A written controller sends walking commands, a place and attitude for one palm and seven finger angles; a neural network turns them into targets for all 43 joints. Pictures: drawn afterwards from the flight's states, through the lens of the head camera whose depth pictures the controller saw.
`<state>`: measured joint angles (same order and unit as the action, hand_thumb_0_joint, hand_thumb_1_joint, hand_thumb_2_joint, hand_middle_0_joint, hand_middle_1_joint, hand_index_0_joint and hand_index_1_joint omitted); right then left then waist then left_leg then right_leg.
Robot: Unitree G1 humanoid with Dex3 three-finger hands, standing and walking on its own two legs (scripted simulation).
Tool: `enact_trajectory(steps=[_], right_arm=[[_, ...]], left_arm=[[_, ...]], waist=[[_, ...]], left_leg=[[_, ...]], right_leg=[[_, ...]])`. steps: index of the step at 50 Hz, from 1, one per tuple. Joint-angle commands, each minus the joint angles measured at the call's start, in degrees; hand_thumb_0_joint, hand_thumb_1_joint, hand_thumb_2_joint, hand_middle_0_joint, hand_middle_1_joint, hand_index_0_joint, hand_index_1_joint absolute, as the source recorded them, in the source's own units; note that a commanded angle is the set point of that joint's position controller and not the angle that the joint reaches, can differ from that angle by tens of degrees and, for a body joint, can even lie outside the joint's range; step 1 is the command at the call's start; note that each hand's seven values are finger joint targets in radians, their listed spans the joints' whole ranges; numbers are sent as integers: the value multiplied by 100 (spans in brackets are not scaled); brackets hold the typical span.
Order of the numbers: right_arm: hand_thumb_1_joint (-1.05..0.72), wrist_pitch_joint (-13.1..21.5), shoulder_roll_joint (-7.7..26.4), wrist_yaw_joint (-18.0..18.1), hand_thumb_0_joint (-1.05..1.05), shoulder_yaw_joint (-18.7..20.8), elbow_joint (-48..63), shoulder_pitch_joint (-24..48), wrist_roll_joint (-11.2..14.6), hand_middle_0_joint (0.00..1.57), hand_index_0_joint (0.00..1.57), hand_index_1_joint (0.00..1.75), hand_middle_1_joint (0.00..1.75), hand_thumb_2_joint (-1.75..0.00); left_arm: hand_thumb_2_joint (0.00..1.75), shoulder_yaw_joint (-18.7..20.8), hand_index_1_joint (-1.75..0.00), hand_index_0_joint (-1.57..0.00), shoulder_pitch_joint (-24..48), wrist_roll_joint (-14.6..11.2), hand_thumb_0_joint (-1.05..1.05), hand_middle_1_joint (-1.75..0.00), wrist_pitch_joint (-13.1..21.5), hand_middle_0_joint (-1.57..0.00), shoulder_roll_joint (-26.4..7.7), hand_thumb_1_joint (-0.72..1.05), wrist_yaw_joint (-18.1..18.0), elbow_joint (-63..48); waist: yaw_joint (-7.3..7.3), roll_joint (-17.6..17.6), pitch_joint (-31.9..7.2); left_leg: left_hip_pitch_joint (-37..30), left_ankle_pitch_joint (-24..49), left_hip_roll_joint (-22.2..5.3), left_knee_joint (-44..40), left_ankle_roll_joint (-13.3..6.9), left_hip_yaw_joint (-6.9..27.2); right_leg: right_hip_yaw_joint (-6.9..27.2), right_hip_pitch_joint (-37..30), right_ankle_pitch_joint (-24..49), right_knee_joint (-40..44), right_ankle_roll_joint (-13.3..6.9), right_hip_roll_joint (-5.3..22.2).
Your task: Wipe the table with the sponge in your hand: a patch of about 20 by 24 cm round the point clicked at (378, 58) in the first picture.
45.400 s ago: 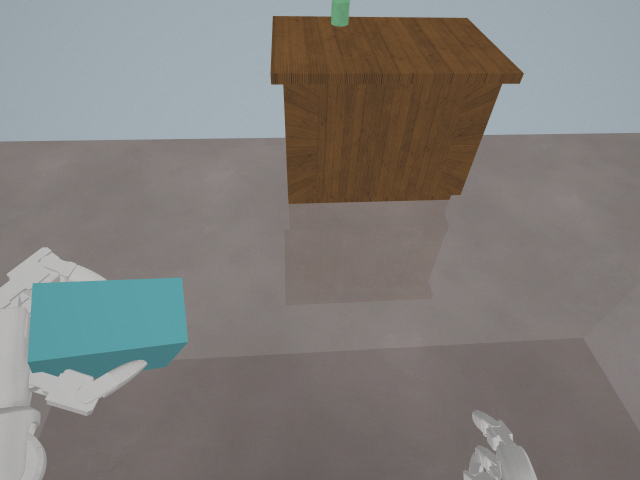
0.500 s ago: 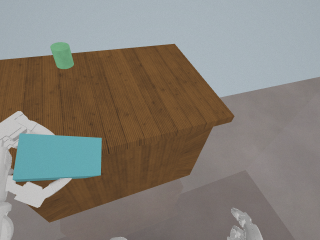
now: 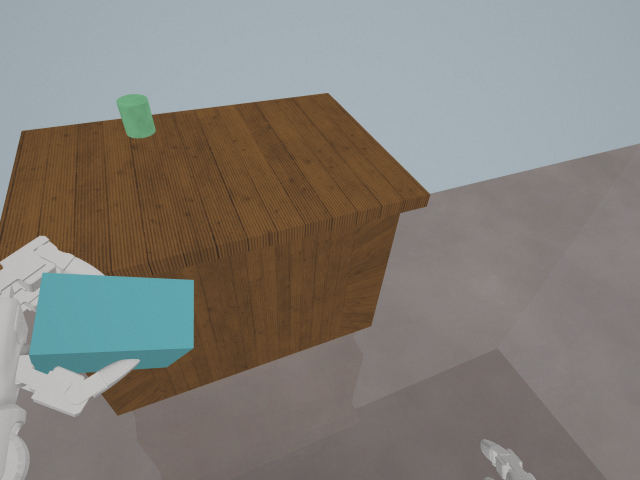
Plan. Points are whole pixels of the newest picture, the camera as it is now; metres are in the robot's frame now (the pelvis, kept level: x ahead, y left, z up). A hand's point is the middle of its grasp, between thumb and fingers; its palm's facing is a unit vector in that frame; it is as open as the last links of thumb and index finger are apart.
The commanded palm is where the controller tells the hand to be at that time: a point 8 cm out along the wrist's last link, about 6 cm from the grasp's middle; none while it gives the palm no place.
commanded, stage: stop stepping back and stand still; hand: left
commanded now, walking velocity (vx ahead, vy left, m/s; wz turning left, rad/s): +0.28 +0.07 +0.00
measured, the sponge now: (136, 327) +0.22 +0.19 +0.16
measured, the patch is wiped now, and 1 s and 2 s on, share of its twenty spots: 1.00 1.00 1.00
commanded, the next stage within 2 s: stand and wait in 1.50 s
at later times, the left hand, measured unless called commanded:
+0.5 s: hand (54, 449) +0.11 +0.20 +0.18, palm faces +0.39 -0.84 -0.38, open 10.1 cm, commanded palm +0.07 +0.25 +0.20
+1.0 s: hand (1, 444) +0.11 +0.24 +0.18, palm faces +0.48 -0.80 -0.37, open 10.1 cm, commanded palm +0.06 +0.27 +0.20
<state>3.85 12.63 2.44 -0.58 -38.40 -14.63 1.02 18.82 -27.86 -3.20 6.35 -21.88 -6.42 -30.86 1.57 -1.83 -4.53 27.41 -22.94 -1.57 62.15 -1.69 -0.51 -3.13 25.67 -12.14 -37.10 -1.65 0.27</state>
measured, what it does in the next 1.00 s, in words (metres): steps on the spot: left foot, then right foot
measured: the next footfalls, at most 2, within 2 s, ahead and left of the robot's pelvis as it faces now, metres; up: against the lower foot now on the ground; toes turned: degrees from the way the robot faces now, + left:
left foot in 0.06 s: -0.01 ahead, +0.13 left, +0.00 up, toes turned +1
right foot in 0.26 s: +0.02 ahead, -0.11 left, +0.00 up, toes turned +3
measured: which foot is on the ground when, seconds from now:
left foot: up 0.00-0.04, down 0.06-0.26, up 0.28-0.52, down 0.54-1.00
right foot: down 0.00-0.06, up 0.08-0.24, down 0.26-1.00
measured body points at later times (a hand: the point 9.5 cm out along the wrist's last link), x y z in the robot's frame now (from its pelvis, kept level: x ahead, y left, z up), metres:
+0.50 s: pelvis -0.08 -0.04 +0.02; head -0.10 -0.04 +0.47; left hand +0.08 +0.24 +0.21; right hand +0.07 -0.28 -0.07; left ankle -0.07 +0.10 -0.69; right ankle +0.00 -0.12 -0.72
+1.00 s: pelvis -0.08 -0.02 +0.01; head -0.10 -0.02 +0.46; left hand +0.08 +0.28 +0.20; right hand +0.10 -0.23 -0.07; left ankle -0.07 +0.10 -0.72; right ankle -0.02 -0.11 -0.72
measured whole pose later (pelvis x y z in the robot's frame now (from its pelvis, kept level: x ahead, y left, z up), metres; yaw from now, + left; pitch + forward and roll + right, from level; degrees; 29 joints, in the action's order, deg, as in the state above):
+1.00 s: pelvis -0.08 -0.02 +0.01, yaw +5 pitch -2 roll +0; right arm 6.5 10.6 4.3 -1.9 -36.3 -13.3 0.4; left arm 18.3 -27.1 -2.6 6.3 -21.6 -9.8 -27.6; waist 0.2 -0.1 -0.9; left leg 15.3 -16.6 -1.4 33.8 0.4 -1.0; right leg -2.5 17.2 -12.5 -32.4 -1.3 -1.2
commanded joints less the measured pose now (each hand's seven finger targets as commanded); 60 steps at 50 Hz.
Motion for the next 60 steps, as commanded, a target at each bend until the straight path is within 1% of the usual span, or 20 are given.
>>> enact_trajectory(steps=[1, 3, 5, 8, 11, 12, 13, 14, 19, 24, 28, 30, 33, 35, 37, 41, 43, 47, 51, 60], right_arm=[[-90, 546, 709, 205, 0, 176, 1105, 634, -6, 20, 20, 30, 30, -90], [-90, 750, 866, 195, 0, 332, 1272, 657, 4, 20, 20, 30, 30, -90], [-90, 874, 581, 57, 0, 304, 1015, 480, 43, 20, 20, 30, 30, -90], [-90, 886, 678, 10, 0, 247, 795, 655, 83, 20, 20, 30, 30, -90], [-90, 784, 863, 148, 0, 255, 1004, 704, -32, 20, 20, 30, 30, -90], [-90, 751, 788, 151, 0, 279, 1011, 654, -45, 20, 20, 30, 30, -90], [-90, 686, 749, 130, 0, 359, 1121, 787, -24, 20, 20, 30, 30, -90], [-90, 727, 753, 112, 0, 337, 1080, 788, -7, 20, 20, 30, 30, -90], [-90, 539, 519, 67, 0, 259, 772, 628, 7, 20, 20, 30, 30, -90], [-90, 698, 514, 302, 0, 217, 1055, 675, -51, 20, 20, 30, 30, -90], [-90, 629, 821, 302, 0, 303, 1179, 771, -27, 20, 20, 30, 30, -90], [-90, 633, 645, 234, 0, 295, 1160, 783, 56, 20, 20, 30, 30, -90], [-90, 594, 668, 180, 0, 225, 1109, 886, -14, 20, 20, 30, 30, -90], [-90, 524, 664, 112, 0, 327, 1155, 921, -13, 20, 20, 30, 30, -90], [-90, 535, 592, 72, 0, 277, 972, 793, -17, 20, 20, 30, 30, -90], [-90, 503, 493, 222, 0, 133, 1038, 870, -104, 20, 20, 30, 30, -90], [-90, 521, 738, 260, 0, 192, 1167, 952, -138, 20, 20, 30, 30, -90], [-90, 569, 543, 247, 0, 113, 1144, 997, -11, 20, 20, 30, 30, -90], [-90, 610, 599, 135, 0, 207, 1099, 926, -51, 20, 20, 30, 30, -90], [-90, 468, 618, 185, 0, 210, 1211, 1048, -52, 20, 20, 30, 30, -90]], left_arm=[[130, 790, -160, -120, 752, -35, 0, -160, 398, -120, -1101, 10, -211, -1406], [130, 960, -160, -120, 1034, 33, 0, -160, 524, -120, -1217, 10, -238, -1670], [130, 952, -160, -120, 1136, 140, 0, -160, 567, -120, -1333, 10, -229, -1521], [130, 612, -160, -120, 572, 25, 0, -160, 580, -120, -777, 10, -119, -444], [130, 616, -160, -120, 650, 33, 0, -160, 556, -120, -801, 10, -91, -551], [130, 581, -160, -120, 538, 66, 0, -160, 526, -120, -793, 10, -76, -515], [130, 650, -160, -120, 646, 73, 0, -160, 531, -120, -1013, 10, -56, -675], [130, 755, -160, -120, 1066, -6, 0, -160, 650, -120, -1065, 10, -33, -1020], [130, 787, -160, -120, 583, -80, 0, -160, 728, -120, -1044, 10, 3, -956], [130, 516, -160, -120, 481, -11, 0, -160, 567, -120, -872, 10, -297, -978], [130, 607, -160, -120, 732, -25, 0, -160, 446, -120, -884, 10, -393, -959], [130, 642, -160, -120, 800, 62, 0, -160, 349, -120, -931, 10, -346, -930], [130, 482, -160, -120, 403, 54, 0, -160, 291, -120, -689, 10, -287, -489], [130, 384, -160, -120, 873, 102, 0, -160, 334, -120, -766, 10, -216, -740], [130, 508, -160, -120, 1260, 22, 0, -160, 453, -120, -949, 10, -189, -1055], [130, 460, -160, -120, 921, 42, 0, -160, 469, -120, -880, 10, -337, -1194], [130, 425, -160, -120, 817, 3, 0, -160, 471, -120, -748, 10, -421, -1256], [130, 561, -160, -120, 509, 76, 0, -160, 322, -120, -756, 10, -438, -784], [130, 481, -160, -120, 444, 19, 0, -160, 386, -120, -727, 10, -350, -778], [130, 572, -160, -120, 324, -20, 0, -160, 432, -120, -801, 10, -402, -959]], waist=[[37, 584, -295], [-62, 2489, -181], [45, 1782, -100], [-126, 940, 831], [-299, 915, 265], [-322, -147, 186], [-294, -1695, 76], [-133, -1312, 43], [58, -231, 102], [-53, -411, -122], [-113, 1557, 0], [-95, 1641, 345], [-289, 217, 633], [-182, -1351, 427], [-28, -507, 287], [-3, 319, 123], [-114, 1501, 212], [-172, 880, 275], [-116, -90, -31], [-170, 587, -273]], left_leg=[[-1542, -654, -164, -3765, -328, 14], [-1011, -780, -1519, -5066, -1104, 2017], [-1064, 72, -1481, -4623, -1271, 2233], [150, -771, -1372, -4572, -861, 1429], [565, -1357, -598, -3129, -477, 678], [889, -1045, -73, -1615, -334, 146], [1638, -939, 329, 409, -134, -100], [1437, -194, 133, 1317, -59, 502], [216, 783, -225, -45, 12, 162], [-1660, -94, 79, -3095, -203, -546], [-1305, -1579, -1379, -4787, -855, 1740], [-329, -2035, -1297, -4940, -805, 1525], [433, -1220, -590, -3244, -330, 532], [564, -524, 195, -312, 7, -23], [90, 24, -140, -220, 23, 359], [-1885, 213, -121, -3187, -112, -1], [-1577, -775, -927, -4452, -449, 1443], [-525, -601, -909, -4522, -358, 1258], [-1076, 1035, -248, -3254, -26, 371], [-1684, 2145, -481, -3891, -34, 549]], right_leg=[[745, 612, -2308, 419, -156, 835], [-62, 971, -1656, -3109, 310, -300], [597, 1590, -1354, -3931, 278, 153], [463, 396, -1007, -1747, 181, 479], [-248, -1922, -713, 660, 163, -50], [194, -2341, -583, 1416, -32, 229], [2772, -2284, -1608, 2464, -634, 1723], [3750, -1334, -2424, 2937, -826, 2246], [1678, 91, -2403, 2635, -505, 1641], [1333, 22, -2809, 2226, -379, 1369], [-27, -87, -1609, -729, 282, -104], [131, -383, -1370, -1202, 273, 0], [268, -1686, -711, 1265, 120, 68], [3253, -1074, -2195, 2905, -686, 1810], [2840, -644, -1904, 2735, -901, 1843], [1321, 65, -1966, 1825, -441, 1105], [679, -75, -1462, 648, -10, 196], [277, -1249, -317, 674, 273, -16], [1273, -1333, 247, 1701, -53, 645], [698, -1569, 1054, 1354, 94, 343]])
